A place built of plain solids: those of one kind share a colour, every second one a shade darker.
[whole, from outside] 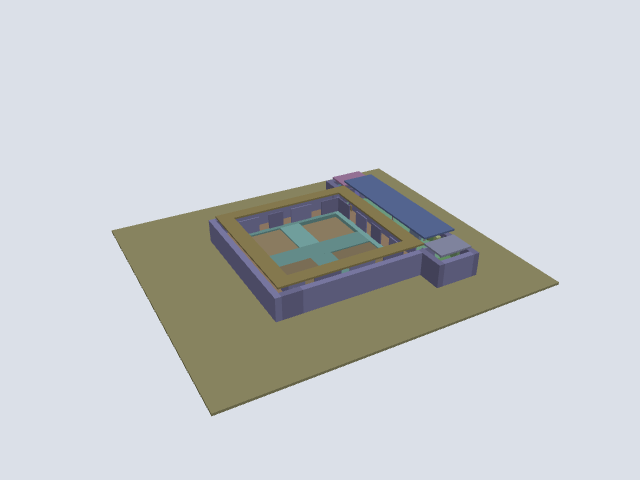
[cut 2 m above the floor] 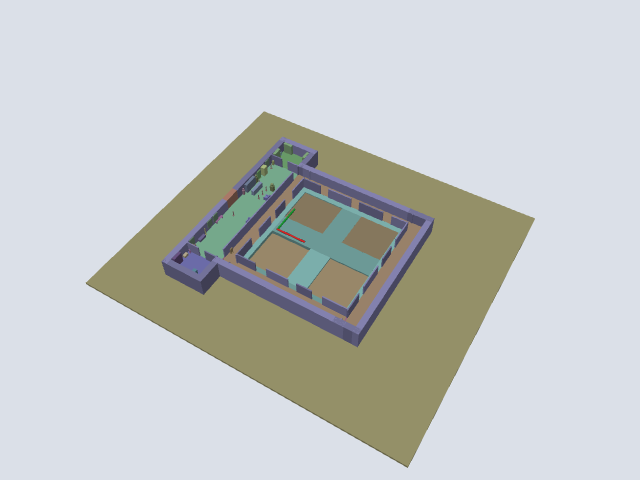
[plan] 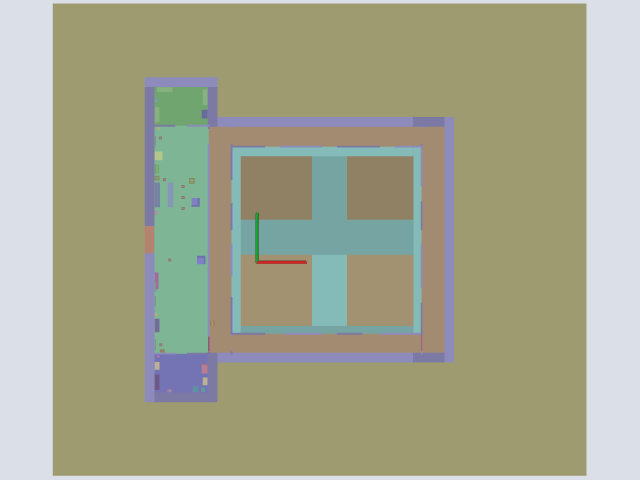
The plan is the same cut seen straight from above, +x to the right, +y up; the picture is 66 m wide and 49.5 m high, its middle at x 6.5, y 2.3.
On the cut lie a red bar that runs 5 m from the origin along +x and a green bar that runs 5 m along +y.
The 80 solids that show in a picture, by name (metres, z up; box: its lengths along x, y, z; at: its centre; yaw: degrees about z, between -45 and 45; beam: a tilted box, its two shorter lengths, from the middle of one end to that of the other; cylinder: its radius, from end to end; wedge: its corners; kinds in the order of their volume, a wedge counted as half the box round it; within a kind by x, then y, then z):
{
 "ground_under_all_1": {"box": [55.05, 48.71, 0.4], "at": [6.46, 2.33, -1.53]},
 "wall_1": {"box": [1.0, 5.9, 3.99], "at": [-11.07, -11.47, 0.62]},
 "wall_2": {"box": [1.0, 11.25, 3.99], "at": [-11.07, -4.7, 0.62]},
 "wall_3": {"box": [1.0, 11.25, 3.99], "at": [-11.07, 9.36, 0.62]},
 "wall_4": {"box": [1.0, 5.9, 3.99], "at": [-11.07, 16.13, 0.62]},
 "wall_5": {"box": [2.35, 0.2, 3.99], "at": [-9.6, -9.42, 0.62]},
 "wall_6": {"box": [2.35, 0.2, 3.99], "at": [-9.6, 14.08, 0.62]},
 "wall_7": {"box": [7.5, 1.0, 3.99], "at": [-7.82, -13.92, 0.62]},
 "wall_8": {"box": [7.5, 1.0, 3.99], "at": [-7.82, 18.58, 0.62]},
 "wall_9": {"box": [2.35, 0.2, 3.99], "at": [-6.04, -9.42, 0.62]},
 "wall_10": {"box": [2.35, 0.2, 3.99], "at": [-6.04, 14.08, 0.62]},
 "wall_11": {"box": [0.2, 19.9, 3.99], "at": [-4.97, 2.31, 0.62]},
 "wall_12": {"box": [1.0, 5.1, 3.99], "at": [-4.57, -11.87, 0.62]},
 "wall_13": {"box": [1.0, 5.1, 3.99], "at": [-4.57, 16.53, 0.62]},
 "wall_14": {"box": [3.35, 1.0, 3.99], "at": [-3.4, -9.82, 0.62]},
 "wall_15": {"box": [3.35, 1.0, 3.99], "at": [-3.4, 14.48, 0.62]},
 "wall_16": {"box": [0.2, 3.9, 3.99], "at": [-2.62, -5.52, 0.62]},
 "wall_17": {"box": [0.2, 3.2, 3.99], "at": [-2.62, 0.23, 0.62]},
 "wall_18": {"box": [0.2, 2.75, 3.99], "at": [-2.62, 4.71, 0.62]},
 "wall_19": {"box": [0.2, 3.55, 3.99], "at": [-2.62, 10.26, 0.62]},
 "wall_20": {"box": [0.2, 3.7, 3.99], "at": [-2.62, 10.33, 0.62]},
 "wall_21": {"box": [3.55, 0.2, 3.99], "at": [-0.95, -7.37, 0.62]},
 "wall_22": {"box": [3.55, 0.2, 3.99], "at": [-0.95, 11.93, 0.62]},
 "wall_23": {"box": [4.4, 0.2, 3.99], "at": [4.53, 11.93, 0.62]},
 "wall_24": {"box": [3.9, 0.2, 3.99], "at": [4.78, -7.37, 0.62]},
 "wall_25": {"box": [21.4, 1.0, 3.99], "at": [7.18, -9.82, 0.62]},
 "wall_26": {"box": [21.4, 1.0, 3.99], "at": [7.18, 14.48, 0.62]},
 "wall_27": {"box": [2.65, 0.2, 3.99], "at": [9.55, -7.37, 0.62]},
 "wall_28": {"box": [4.42, 0.2, 3.99], "at": [10.44, 11.93, 0.62]},
 "wall_29": {"box": [4.4, 0.2, 3.99], "at": [14.88, -7.37, 0.62]},
 "wall_30": {"box": [2.88, 0.2, 3.99], "at": [15.64, 11.93, 0.62]},
 "wall_31": {"box": [0.2, 3.3, 3.99], "at": [16.98, -5.82, 0.62]},
 "wall_32": {"box": [0.2, 4.5, 3.99], "at": [16.98, -0.42, 0.62]},
 "wall_33": {"box": [0.2, 4.5, 3.99], "at": [16.98, -0.42, 0.62]},
 "wall_34": {"box": [0.2, 2.95, 3.99], "at": [16.98, 4.8, 0.62]},
 "wall_35": {"box": [0.2, 4.15, 3.99], "at": [16.98, 9.96, 0.62]},
 "wall_36": {"box": [4.25, 1.0, 3.99], "at": [18.2, -9.82, 0.62]},
 "wall_37": {"box": [4.25, 1.0, 3.99], "at": [18.2, 14.48, 0.62]},
 "wall_38": {"box": [1.0, 25.3, 3.99], "at": [19.83, 2.33, 0.62]},
 "floor_corr_1": {"box": [2.35, 23.5, 1.38], "at": [-3.79, 2.33, -0.69]},
 "floor_corr_2": {"box": [19.6, 2.05, 1.38], "at": [7.18, -8.39, -0.69]},
 "floor_corr_3": {"box": [19.6, 2.15, 1.38], "at": [7.18, 13.01, -0.69]},
 "floor_corr_4": {"box": [2.45, 23.5, 1.38], "at": [18.2, 2.33, -0.69]},
 "floor_gang_1": {"box": [0.95, 19.3, 1.38], "at": [-2.15, 2.28, -0.69]},
 "floor_gang_2": {"box": [17.8, 0.8, 1.38], "at": [7.23, -6.97, -0.69]},
 "floor_gang_3": {"box": [17.8, 3.6, 1.38], "at": [7.23, 2.58, -0.69]},
 "floor_gang_4": {"box": [17.8, 1.0, 1.38], "at": [7.23, 11.43, -0.69]},
 "floor_gang_5": {"box": [3.6, 7.35, 1.38], "at": [7.48, -2.9, -0.69]},
 "floor_gang_6": {"box": [3.6, 6.55, 1.38], "at": [7.48, 7.66, -0.69]},
 "floor_gang_7": {"box": [0.85, 19.3, 1.38], "at": [16.55, 2.28, -0.69]},
 "step_tier_1": {"box": [7.35, 7.35, 0.73], "at": [2.0, -2.9, -1.01]},
 "step_tier_2": {"box": [7.35, 6.55, 1.18], "at": [2.0, 7.66, -0.79]},
 "step_tier_3": {"box": [6.85, 7.35, 1.12], "at": [12.71, -2.9, -0.82]},
 "step_tier_4": {"box": [6.85, 6.55, 1.38], "at": [12.71, 7.66, -0.69]},
 "floor_foyer_1": {"box": [5.7, 23.5, 1.38], "at": [-7.82, 2.33, -0.69]},
 "ceil_corr_1": {"box": [2.35, 23.5, 0.3], "at": [-3.79, 2.33, 3.4]},
 "ceil_corr_2": {"box": [19.6, 2.05, 0.3], "at": [7.18, -8.39, 3.4]},
 "ceil_corr_3": {"box": [19.6, 2.15, 0.3], "at": [7.18, 13.01, 3.4]},
 "ceil_corr_4": {"box": [2.45, 23.5, 0.3], "at": [18.2, 2.33, 3.4]},
 "ceil_foyer_1": {"box": [5.7, 23.5, 0.3], "at": [-7.82, 2.33, 4.35]},
 "floor_cloaks_1": {"box": [5.7, 4.1, 1.38], "at": [-7.82, -11.47, -0.69]},
 "floor_store_1": {"box": [5.7, 4.1, 1.38], "at": [-7.82, 16.13, -0.69]},
 "door_leaf_1": {"box": [0.97, 2.8, 4.65], "at": [-11.09, 2.33, 0.94]},
 "ceil_cloaks_1": {"box": [5.7, 4.1, 0.3], "at": [-7.82, -11.47, 3.4]},
 "ceil_store_1": {"box": [5.7, 4.1, 0.3], "at": [-7.82, 16.13, 3.4]},
 "shelves_store_1": {"box": [0.5, 1.6, 2.0], "at": [-10.29, 15.23, 1.0]},
 "shelves_store_2": {"box": [1.6, 0.5, 2.0], "at": [-9.52, 17.8, 1.0]},
 "shelves_store_3": {"box": [0.5, 1.6, 2.0], "at": [-5.35, 17.03, 1.0]},
 "cloakroom_foyer_1": {"box": [0.55, 2.55, 1.75], "at": [-10.27, 6.96, 0.87]},
 "cloakroom_foyer_2": {"box": [0.55, 2.55, 1.0], "at": [-8.91, 6.96, 0.5]},
 "shelves_cloaks_1": {"box": [0.5, 1.6, 2.0], "at": [-10.29, -12.37, 1.0]},
 "machine_foyer_1": {"box": [0.8, 0.9, 1.73], "at": [-10.14, 10.98, 0.96]},
 "poster_case_foyer_1": {"box": [0.14, 1.1, 1.6], "at": [-10.47, -4.02, 1.3]},
 "poster_case_foyer_2": {"box": [0.14, 1.1, 1.6], "at": [-10.47, -2.52, 1.3]},
 "hamper_store_1": {"box": [0.6, 0.9, 0.72], "at": [-5.4, 15.28, 0.36]},
 "case_cloaks_1": {"box": [0.5, 0.8, 0.41], "at": [-10.29, -10.67, 0.29]},
 "case_cloaks_2": {"box": [0.5, 0.8, 0.41], "at": [-5.35, -12.27, 0.29]},
 "bench_foyer_1": {"box": [0.5, 1.4, 0.46], "at": [-10.29, -6.52, 0.22]},
 "trolley_cloaks_1": {"box": [0.6, 1.0, 0.06], "at": [-5.4, -10.97, 0.2]},
 "form_foyer_1": {"box": [0.4, 1.72, 0.05], "at": [-10.34, -1.91, 0.43]}
}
